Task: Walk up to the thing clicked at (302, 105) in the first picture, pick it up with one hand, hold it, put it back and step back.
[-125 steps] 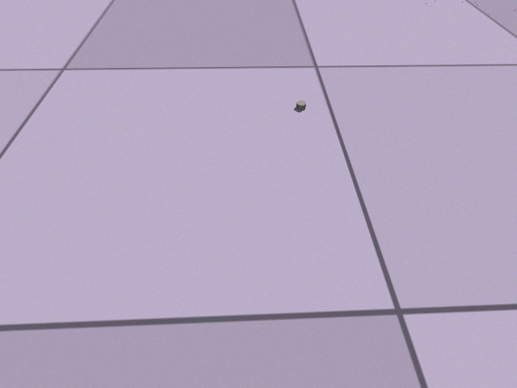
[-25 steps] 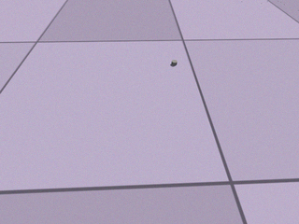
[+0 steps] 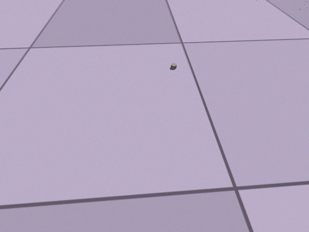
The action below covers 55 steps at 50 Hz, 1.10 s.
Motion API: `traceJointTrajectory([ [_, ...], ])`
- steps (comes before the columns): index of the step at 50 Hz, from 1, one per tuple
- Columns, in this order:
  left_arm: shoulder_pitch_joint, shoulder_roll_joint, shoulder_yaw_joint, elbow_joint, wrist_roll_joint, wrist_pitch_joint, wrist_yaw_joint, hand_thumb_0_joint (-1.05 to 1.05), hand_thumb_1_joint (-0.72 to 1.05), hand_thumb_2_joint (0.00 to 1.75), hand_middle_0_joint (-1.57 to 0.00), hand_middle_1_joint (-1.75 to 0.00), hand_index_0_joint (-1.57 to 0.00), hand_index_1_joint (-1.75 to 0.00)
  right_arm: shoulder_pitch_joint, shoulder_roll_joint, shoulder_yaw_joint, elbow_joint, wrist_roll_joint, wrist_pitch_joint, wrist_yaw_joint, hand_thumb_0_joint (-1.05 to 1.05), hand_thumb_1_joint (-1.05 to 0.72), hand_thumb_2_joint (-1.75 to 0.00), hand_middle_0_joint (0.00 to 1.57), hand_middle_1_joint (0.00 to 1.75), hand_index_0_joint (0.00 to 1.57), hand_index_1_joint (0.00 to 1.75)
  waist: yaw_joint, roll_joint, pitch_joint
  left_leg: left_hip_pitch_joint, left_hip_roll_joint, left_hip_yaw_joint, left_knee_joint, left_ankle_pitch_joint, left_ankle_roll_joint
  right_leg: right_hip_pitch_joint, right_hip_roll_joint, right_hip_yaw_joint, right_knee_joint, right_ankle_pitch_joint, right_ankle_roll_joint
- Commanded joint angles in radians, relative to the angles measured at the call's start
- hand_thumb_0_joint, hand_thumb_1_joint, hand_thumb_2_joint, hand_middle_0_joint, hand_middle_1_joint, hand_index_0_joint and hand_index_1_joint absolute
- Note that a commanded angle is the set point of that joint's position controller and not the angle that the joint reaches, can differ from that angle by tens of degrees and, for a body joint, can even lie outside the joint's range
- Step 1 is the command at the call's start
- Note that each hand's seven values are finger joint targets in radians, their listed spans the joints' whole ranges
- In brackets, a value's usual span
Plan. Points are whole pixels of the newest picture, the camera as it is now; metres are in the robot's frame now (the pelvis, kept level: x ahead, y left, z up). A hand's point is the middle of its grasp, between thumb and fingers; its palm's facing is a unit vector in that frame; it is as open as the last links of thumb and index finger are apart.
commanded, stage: walk up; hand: left
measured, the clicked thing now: (173, 66) +1.96 -0.22 -0.76
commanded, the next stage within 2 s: none
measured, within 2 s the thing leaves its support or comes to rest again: neither
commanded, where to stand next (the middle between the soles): +1.50 -0.35 m, yaw -13 degrees
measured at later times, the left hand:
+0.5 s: hand (108, 213) +0.22 +0.15 -0.13, palm faces -0.09 -0.92 -0.38, open 7.4 cm
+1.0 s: hand (135, 110) +0.64 +0.09 -0.14, palm faces -0.28 -0.88 -0.37, open 7.4 cm
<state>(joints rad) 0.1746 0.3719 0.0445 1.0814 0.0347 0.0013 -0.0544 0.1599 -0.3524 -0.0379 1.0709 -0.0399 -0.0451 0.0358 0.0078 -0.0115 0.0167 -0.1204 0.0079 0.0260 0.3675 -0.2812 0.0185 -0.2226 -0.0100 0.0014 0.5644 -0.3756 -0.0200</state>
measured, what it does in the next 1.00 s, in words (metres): walks ahead: right foot, then left foot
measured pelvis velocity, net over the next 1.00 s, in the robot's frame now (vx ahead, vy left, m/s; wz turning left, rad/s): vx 0.47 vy -0.15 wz -0.23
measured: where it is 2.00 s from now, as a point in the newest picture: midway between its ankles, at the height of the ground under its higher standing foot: (189, 136)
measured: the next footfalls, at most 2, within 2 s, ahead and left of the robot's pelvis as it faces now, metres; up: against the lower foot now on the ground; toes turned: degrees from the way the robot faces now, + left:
right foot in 0.24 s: +0.18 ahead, -0.23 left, +0.00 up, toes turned -11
left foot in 0.72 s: +0.51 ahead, -0.02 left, +0.00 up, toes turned -5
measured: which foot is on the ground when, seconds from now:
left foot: down 0.00-0.28, up 0.30-0.70, down 0.72-1.00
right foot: up 0.00-0.22, down 0.24-0.76, up 0.78-1.00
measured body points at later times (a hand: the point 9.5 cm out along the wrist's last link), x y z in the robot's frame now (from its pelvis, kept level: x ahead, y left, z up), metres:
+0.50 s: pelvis +0.17 -0.12 +0.00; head +0.17 -0.15 +0.45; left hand +0.22 +0.19 -0.11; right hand +0.25 -0.46 -0.12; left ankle +0.25 +0.02 -0.68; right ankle +0.14 -0.23 -0.75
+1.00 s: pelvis +0.47 -0.15 -0.01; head +0.49 -0.15 +0.44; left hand +0.66 +0.14 -0.11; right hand +0.44 -0.48 -0.11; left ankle +0.47 -0.01 -0.75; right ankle +0.52 -0.32 -0.70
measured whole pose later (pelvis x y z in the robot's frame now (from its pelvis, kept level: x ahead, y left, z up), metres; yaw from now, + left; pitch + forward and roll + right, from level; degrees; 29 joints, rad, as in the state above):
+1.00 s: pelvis +0.47 -0.15 -0.01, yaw -13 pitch -2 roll +2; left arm 0.22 0.46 0.05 0.87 -0.01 -0.07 -0.07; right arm 0.31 -0.39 -0.06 0.87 -0.01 -0.09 0.06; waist -0.04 -0.05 0.06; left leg -0.09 0.05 0.13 0.43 -0.29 -0.01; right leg -0.53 -0.08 0.03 0.90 -0.28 -0.01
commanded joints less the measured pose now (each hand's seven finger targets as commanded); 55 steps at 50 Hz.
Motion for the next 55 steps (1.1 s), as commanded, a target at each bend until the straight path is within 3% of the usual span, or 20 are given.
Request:
traceJointTrajectory([
  [1, -0.210, 0.247, 0.071, -0.176, 0.004, -0.038, -0.025, 0.00, 0.90, 0.90, -0.20, -0.30, -0.20, -0.30, 0.057, -0.372, -0.121, -0.098, -0.001, -0.054, -0.021, 0.00, -0.90, -0.90, 0.20, 0.30, 0.20, 0.30, -0.077, 0.090, 0.076, 0.138, 0.433, -0.453, -0.275, -0.445, 0.227, -0.494, -0.108, 0.131, 0.340, -0.046, -0.008],
  [7, -0.056, 0.242, 0.084, -0.159, -0.010, -0.029, -0.075, 0.00, 0.90, 0.90, -0.20, -0.30, -0.20, -0.30, -0.103, -0.356, -0.122, -0.176, -0.016, -0.063, -0.001, 0.00, -0.90, -0.90, 0.20, 0.30, 0.20, 0.30, 0.024, 0.216, 0.072, -0.072, 0.277, -0.097, -0.238, -0.339, 0.147, -0.186, -0.124, 0.009, 0.154, 0.035, 0.017],
  [9, -0.032, 0.244, 0.090, -0.153, -0.010, -0.033, -0.073, 0.00, 0.90, 0.90, -0.20, -0.30, -0.20, -0.30, -0.099, -0.346, -0.119, -0.174, -0.017, -0.057, 0.004, 0.00, -0.90, -0.90, 0.20, 0.30, 0.20, 0.30, 0.027, 0.187, 0.064, -0.115, 0.233, -0.023, -0.166, -0.300, 0.130, -0.086, -0.091, -0.049, 0.082, 0.079, 0.020],
  [12, 0.157, 0.280, 0.112, -0.090, -0.002, -0.050, -0.050, 0.00, 0.90, 0.90, -0.20, -0.30, -0.20, -0.30, -0.096, -0.314, -0.104, -0.174, -0.011, -0.038, 0.004, 0.00, -0.90, -0.90, 0.20, 0.30, 0.20, 0.30, 0.119, -0.031, -0.013, -0.256, 0.160, 0.098, 0.231, -0.199, 0.099, 0.226, -0.017, -0.136, -0.015, 0.147, 0.010],
  [13, 0.304, 0.343, 0.140, -0.054, 0.001, -0.061, -0.027, 0.00, 0.90, 0.90, -0.20, -0.30, -0.20, -0.30, -0.062, -0.247, -0.078, -0.182, -0.008, -0.034, 0.007, 0.00, -0.90, -0.90, 0.20, 0.30, 0.20, 0.30, 0.189, -0.268, -0.075, -0.403, 0.065, 0.149, 0.583, -0.169, 0.067, 0.391, -0.021, -0.031, -0.089, -0.019, -0.019],
  [14, 0.350, 0.432, 0.160, -0.074, 0.003, -0.070, -0.008, 0.00, 0.90, 0.90, -0.20, -0.30, -0.20, -0.30, -0.051, -0.174, -0.050, -0.225, 0.013, -0.034, 0.013, 0.00, -0.90, -0.90, 0.20, 0.30, 0.20, 0.30, 0.190, -0.458, -0.043, -0.636, -0.031, 0.090, 0.790, -0.309, 0.009, 0.408, -0.249, 0.446, -0.322, -0.359, -0.083],
  [15, 0.248, 0.463, 0.147, -0.120, -0.011, -0.073, -0.012, 0.00, 0.90, 0.90, -0.20, -0.30, -0.20, -0.30, -0.060, -0.268, -0.071, -0.229, 0.015, -0.031, 0.009, 0.00, -0.90, -0.90, 0.20, 0.30, 0.20, 0.30, 0.136, -0.296, 0.001, -0.589, 0.015, -0.013, 0.845, -0.259, -0.009, 0.236, -0.394, 0.758, -0.488, -0.530, -0.184],
  [16, 0.148, 0.473, 0.148, -0.156, -0.025, -0.071, -0.013, 0.00, 0.90, 0.90, -0.20, -0.30, -0.20, -0.30, -0.083, -0.329, -0.088, -0.219, 0.009, -0.035, 0.008, 0.00, -0.90, -0.90, 0.20, 0.30, 0.20, 0.30, 0.096, -0.191, 0.088, -0.584, 0.089, -0.055, 0.848, -0.208, -0.006, 0.125, -0.425, 0.785, -0.501, -0.559, -0.238],
  [19, 0.056, 0.365, 0.115, -0.184, -0.033, -0.088, 0.003, 0.00, 0.90, 0.90, -0.20, -0.30, -0.20, -0.30, -0.003, -0.300, -0.082, -0.167, 0.038, -0.029, 0.026, 0.00, -0.90, -0.90, 0.20, 0.30, 0.20, 0.30, 0.016, -0.107, 0.091, -0.484, 0.143, -0.083, 0.755, -0.016, 0.017, 0.059, -0.259, 0.406, -0.408, -0.249, -0.145],
  [21, 0.053, 0.336, 0.103, -0.190, -0.035, -0.099, 0.002, 0.00, 0.90, 0.90, -0.20, -0.30, -0.20, -0.30, 0.046, -0.291, -0.084, -0.165, 0.030, -0.021, 0.038, 0.00, -0.90, -0.90, 0.20, 0.30, 0.20, 0.30, 0.006, -0.119, 0.089, -0.426, 0.144, -0.062, 0.673, 0.037, 0.007, 0.016, -0.223, 0.306, -0.408, -0.180, -0.147],
  [27, 0.093, 0.336, 0.097, -0.231, -0.033, -0.114, 0.001, 0.00, 0.90, 0.90, -0.20, -0.30, -0.20, -0.30, -0.106, -0.272, -0.094, -0.254, 0.011, -0.014, 0.061, 0.00, -0.90, -0.90, 0.20, 0.30, 0.20, 0.30, 0.039, -0.083, 0.132, -0.452, 0.140, -0.019, 0.394, 0.122, -0.051, -0.009, -0.200, 0.203, -0.437, -0.150, -0.172],
  [32, 0.161, 0.329, 0.087, -0.218, -0.033, -0.106, 0.006, 0.00, 0.90, 0.90, -0.20, -0.30, -0.20, -0.30, -0.196, -0.233, -0.086, -0.290, 0.013, -0.038, 0.056, 0.00, -0.90, -0.90, 0.20, 0.30, 0.20, 0.30, 0.083, -0.056, 0.071, -0.310, 0.093, 0.028, 0.183, 0.195, -0.024, 0.103, -0.184, 0.111, -0.311, 0.238, -0.154],
  [35, 0.128, 0.319, 0.079, -0.247, -0.036, -0.099, 0.018, 0.00, 0.90, 0.90, -0.20, -0.30, -0.20, -0.30, 0.073, -0.271, -0.114, -0.219, 0.006, -0.044, 0.037, 0.00, -0.90, -0.90, 0.20, 0.30, 0.20, 0.30, -0.052, 0.044, -0.071, 0.042, 0.035, 0.049, 0.111, 0.146, 0.025, 0.060, -0.148, 0.060, 0.048, 0.504, -0.114],
  [36, 0.177, 0.261, 0.060, -0.253, -0.040, -0.094, 0.024, 0.00, 0.90, 0.90, -0.20, -0.30, -0.20, -0.30, 0.239, -0.333, -0.141, -0.181, -0.012, -0.052, 0.025, 0.00, -0.90, -0.90, 0.20, 0.30, 0.20, 0.30, -0.122, 0.162, -0.167, 0.292, 0.084, -0.032, 0.099, 0.051, 0.079, -0.108, -0.090, 0.021, 0.325, 0.438, -0.076],
  [37, 0.231, 0.180, 0.032, -0.260, -0.053, -0.094, 0.028, 0.00, 0.90, 0.90, -0.20, -0.30, -0.20, -0.30, 0.327, -0.393, -0.163, -0.183, -0.026, -0.058, 0.012, 0.00, -0.90, -0.90, 0.20, 0.30, 0.20, 0.30, -0.138, 0.358, -0.235, 0.478, 0.297, -0.356, 0.067, -0.108, 0.130, -0.351, 0.032, 0.014, 0.561, 0.014, -0.039],
  [38, 0.244, 0.251, 0.047, -0.255, -0.062, -0.092, 0.038, 0.00, 0.90, 0.90, -0.20, -0.30, -0.20, -0.30, 0.300, -0.421, -0.170, -0.205, 0.006, -0.058, 0.011, 0.00, -0.90, -0.90, 0.20, 0.30, 0.20, 0.30, -0.123, 0.288, -0.247, 0.504, 0.429, -0.696, -0.087, -0.186, 0.221, -0.472, 0.113, 0.067, 0.651, -0.145, -0.045],
  [39, 0.207, 0.296, 0.049, -0.242, -0.052, -0.093, 0.048, 0.00, 0.90, 0.90, -0.20, -0.30, -0.20, -0.30, 0.235, -0.426, -0.178, -0.220, 0.026, -0.054, 0.010, 0.00, -0.90, -0.90, 0.20, 0.30, 0.20, 0.30, -0.101, 0.241, -0.200, 0.416, 0.474, -0.711, -0.105, -0.217, 0.279, -0.498, 0.024, 0.134, 0.719, -0.118, -0.055],
  [43, 0.158, 0.262, 0.045, -0.225, -0.063, -0.100, 0.017, 0.00, 0.90, 0.90, -0.20, -0.30, -0.20, -0.30, 0.121, -0.294, -0.107, -0.264, 0.043, -0.063, -0.001, 0.00, -0.90, -0.90, 0.20, 0.30, 0.20, 0.30, -0.034, 0.129, -0.020, 0.056, 0.278, -0.159, -0.078, 0.308, 0.166, -0.334, -0.055, 0.121, 0.572, 0.055, -0.020],
  [48, 0.055, 0.224, 0.041, -0.273, -0.046, -0.082, -0.022, 0.00, 0.90, 0.90, -0.20, -0.30, -0.20, -0.30, 0.094, -0.307, -0.098, -0.294, 0.039, -0.075, 0.004, 0.00, -0.90, -0.90, 0.20, 0.30, 0.20, 0.30, -0.018, 0.157, 0.092, -0.031, 0.263, -0.029, -0.132, 0.321, 0.210, -0.333, -0.096, 0.015, 0.255, 0.105, 0.026],
  [55, 0.108, 0.247, 0.081, -0.219, -0.031, -0.087, -0.026, 0.00, 0.90, 0.90, -0.20, -0.30, -0.20, -0.30, 0.078, -0.320, -0.095, -0.300, 0.043, -0.064, 0.009, 0.00, -0.90, -0.90, 0.20, 0.30, 0.20, 0.30, 0.056, 0.065, -0.032, -0.160, 0.228, 0.017, 0.101, 0.196, 0.132, 0.114, -0.040, -0.076, 0.023, 0.343, -0.020],
])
